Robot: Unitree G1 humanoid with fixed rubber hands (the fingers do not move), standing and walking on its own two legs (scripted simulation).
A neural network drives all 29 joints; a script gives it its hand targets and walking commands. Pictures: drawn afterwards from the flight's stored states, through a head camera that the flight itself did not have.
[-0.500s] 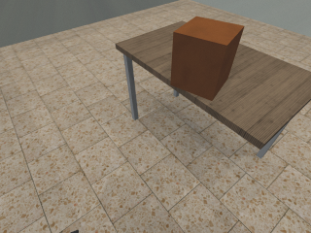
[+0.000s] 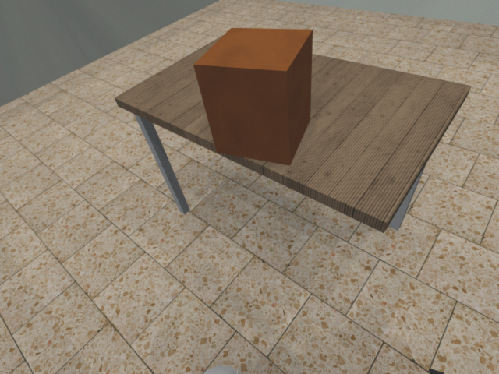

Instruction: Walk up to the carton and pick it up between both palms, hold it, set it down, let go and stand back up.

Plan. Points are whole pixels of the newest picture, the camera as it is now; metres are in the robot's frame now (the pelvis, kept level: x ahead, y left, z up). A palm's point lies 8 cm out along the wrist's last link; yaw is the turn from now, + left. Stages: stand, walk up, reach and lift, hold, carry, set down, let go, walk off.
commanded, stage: walk up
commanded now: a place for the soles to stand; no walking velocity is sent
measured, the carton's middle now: (260, 96) +0.76 +0.01 +0.06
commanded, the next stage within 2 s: none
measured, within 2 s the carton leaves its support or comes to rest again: neither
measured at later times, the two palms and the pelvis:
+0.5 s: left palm (102, 262) +0.37 +0.36 -0.07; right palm (373, 360) +0.19 -0.16 -0.09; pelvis +0.20 +0.12 +0.01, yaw -15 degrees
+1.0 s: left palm (73, 218) +0.53 +0.52 -0.10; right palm (291, 249) +0.41 -0.04 -0.11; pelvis +0.37 +0.26 -0.03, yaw -25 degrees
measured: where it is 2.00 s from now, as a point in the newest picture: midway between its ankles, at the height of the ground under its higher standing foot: (207, 328)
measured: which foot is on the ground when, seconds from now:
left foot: up 0.00-0.26, down 0.28-0.58, up 0.60-0.96, down 0.98-1.00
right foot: down 0.00-0.28, up 0.30-0.58, down 0.60-0.98, up 1.00-1.00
